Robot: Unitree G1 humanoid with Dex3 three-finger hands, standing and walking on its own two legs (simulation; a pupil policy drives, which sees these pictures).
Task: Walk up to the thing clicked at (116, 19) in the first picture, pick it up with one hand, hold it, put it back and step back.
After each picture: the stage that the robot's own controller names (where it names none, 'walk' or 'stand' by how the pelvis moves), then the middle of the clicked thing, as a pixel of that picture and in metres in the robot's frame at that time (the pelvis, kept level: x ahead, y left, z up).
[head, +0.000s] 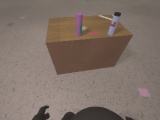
stand; (113, 24) +1.03 -0.27 +0.06
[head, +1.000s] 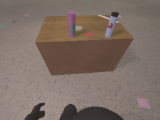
rise first; (111, 25) +0.91 -0.17 +0.09
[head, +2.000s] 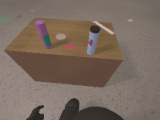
rise first; (92, 41) +0.60 +0.04 +0.07
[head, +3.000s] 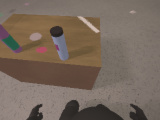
stand; (61, 45) +0.46 +0.23 +0.10
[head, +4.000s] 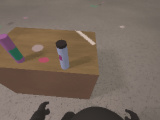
stand; (63, 56) +0.45 +0.21 +0.06
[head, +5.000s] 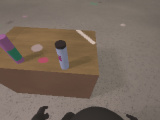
stand; (63, 56) +0.44 +0.21 +0.05
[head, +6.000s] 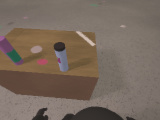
stand; (62, 58) +0.43 +0.21 +0.05
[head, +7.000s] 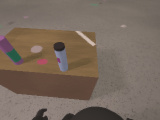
stand; (61, 58) +0.43 +0.21 +0.05
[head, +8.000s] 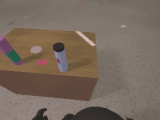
stand; (61, 59) +0.42 +0.22 +0.05
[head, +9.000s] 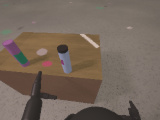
rise first; (65, 60) +0.41 +0.21 +0.06
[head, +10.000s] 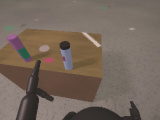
go down; (67, 57) +0.44 +0.21 +0.06
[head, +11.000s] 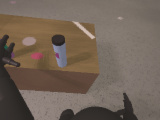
go down; (60, 53) +0.43 +0.19 +0.07
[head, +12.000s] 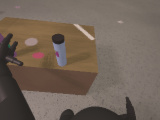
go down; (60, 52) +0.45 +0.20 +0.08
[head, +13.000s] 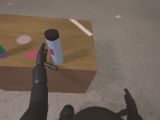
close in; (55, 49) +0.44 +0.21 +0.11
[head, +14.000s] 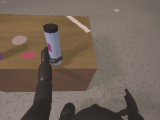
lift; (54, 47) +0.45 +0.20 +0.12
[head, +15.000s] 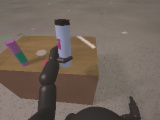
lift; (64, 45) +0.36 +0.16 +0.27
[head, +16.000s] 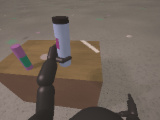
hold; (63, 44) +0.33 +0.15 +0.30
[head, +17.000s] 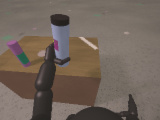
hold; (61, 45) +0.32 +0.15 +0.30
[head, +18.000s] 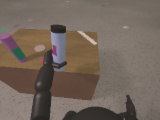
crouch; (59, 50) +0.35 +0.19 +0.22
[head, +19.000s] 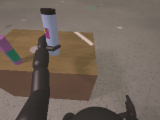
lower; (51, 34) +0.44 +0.23 +0.26
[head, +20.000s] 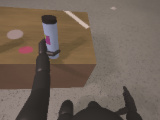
lower; (51, 39) +0.49 +0.21 +0.13
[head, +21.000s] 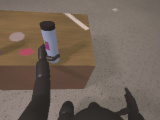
lower; (51, 45) +0.46 +0.21 +0.12
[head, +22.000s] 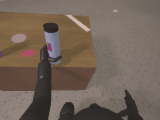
lower; (53, 46) +0.45 +0.21 +0.12
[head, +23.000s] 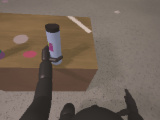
lower; (54, 46) +0.45 +0.21 +0.12
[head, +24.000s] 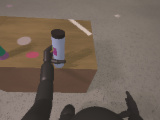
open; (58, 50) +0.43 +0.19 +0.11
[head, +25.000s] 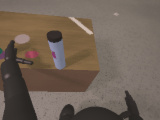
sink last; (58, 52) +0.41 +0.19 +0.11
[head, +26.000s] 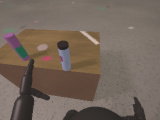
stand; (65, 57) +0.42 +0.21 +0.09
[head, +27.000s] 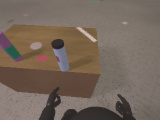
stand; (61, 57) +0.41 +0.20 +0.09
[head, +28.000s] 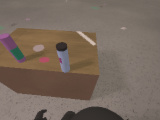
walk; (64, 59) +0.42 +0.20 +0.07
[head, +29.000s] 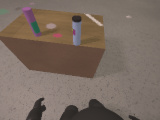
walk; (76, 32) +0.68 +0.12 +0.07
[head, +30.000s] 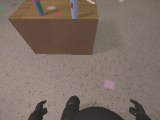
walk; (74, 6) +1.05 +0.21 +0.09
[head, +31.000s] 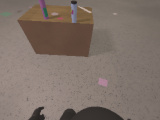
stand; (74, 12) +1.21 +0.25 +0.07
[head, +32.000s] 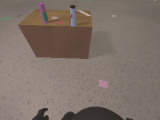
stand; (73, 16) +1.20 +0.24 +0.05
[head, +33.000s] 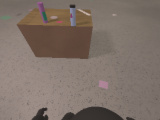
stand; (72, 16) +1.18 +0.25 +0.05
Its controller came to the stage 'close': yes
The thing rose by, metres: 0.24
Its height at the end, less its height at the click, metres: +0.00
